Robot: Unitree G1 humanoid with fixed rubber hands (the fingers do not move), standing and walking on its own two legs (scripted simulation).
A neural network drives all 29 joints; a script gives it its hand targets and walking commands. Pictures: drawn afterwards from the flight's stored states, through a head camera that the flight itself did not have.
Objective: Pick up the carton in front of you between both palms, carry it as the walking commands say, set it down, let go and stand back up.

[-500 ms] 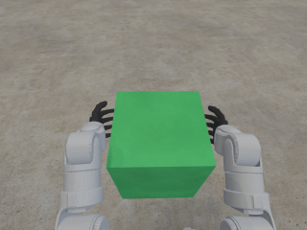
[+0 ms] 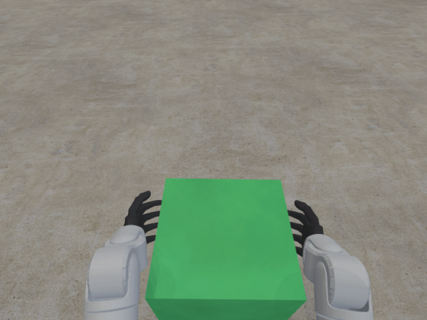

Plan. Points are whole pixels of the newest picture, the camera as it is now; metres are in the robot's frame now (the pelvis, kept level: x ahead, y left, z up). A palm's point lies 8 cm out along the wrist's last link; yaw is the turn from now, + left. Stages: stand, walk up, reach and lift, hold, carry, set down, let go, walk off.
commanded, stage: carry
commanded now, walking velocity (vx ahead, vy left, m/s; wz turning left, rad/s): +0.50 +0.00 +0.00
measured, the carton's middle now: (221, 260) +0.26 +0.01 -0.01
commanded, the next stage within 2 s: none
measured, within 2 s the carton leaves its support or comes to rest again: neither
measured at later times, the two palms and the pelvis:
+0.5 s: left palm (156, 117) +0.61 +0.18 +0.08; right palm (270, 124) +0.58 -0.11 +0.08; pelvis +0.33 +0.05 +0.00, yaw -3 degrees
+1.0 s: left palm (177, 75) +0.84 +0.16 +0.08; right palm (268, 79) +0.83 -0.14 +0.07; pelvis +0.58 +0.01 -0.01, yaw -1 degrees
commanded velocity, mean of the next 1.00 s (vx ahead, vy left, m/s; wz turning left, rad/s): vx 0.24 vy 0.00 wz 0.00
